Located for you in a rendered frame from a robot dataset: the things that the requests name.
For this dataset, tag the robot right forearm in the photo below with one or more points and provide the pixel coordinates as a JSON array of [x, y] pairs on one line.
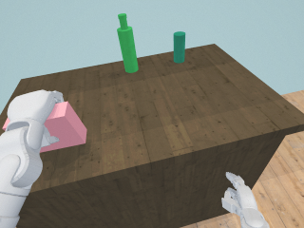
[[252, 218]]

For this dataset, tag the robot left hand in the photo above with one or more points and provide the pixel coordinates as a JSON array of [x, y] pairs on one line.
[[36, 105]]

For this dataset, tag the sponge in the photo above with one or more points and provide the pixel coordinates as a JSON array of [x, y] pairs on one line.
[[64, 124]]

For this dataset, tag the robot left forearm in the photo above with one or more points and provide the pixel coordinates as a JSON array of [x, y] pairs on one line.
[[20, 166]]

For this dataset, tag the robot right hand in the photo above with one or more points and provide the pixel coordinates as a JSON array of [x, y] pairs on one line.
[[235, 201]]

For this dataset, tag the table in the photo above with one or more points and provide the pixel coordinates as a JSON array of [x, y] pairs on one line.
[[158, 143]]

